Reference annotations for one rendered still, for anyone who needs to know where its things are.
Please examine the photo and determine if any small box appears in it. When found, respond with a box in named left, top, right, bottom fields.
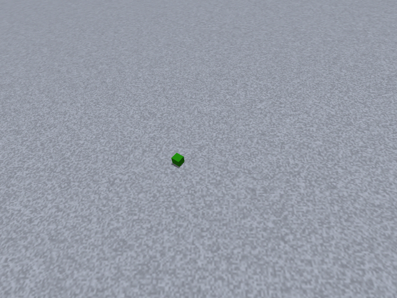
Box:
left=171, top=153, right=184, bottom=166

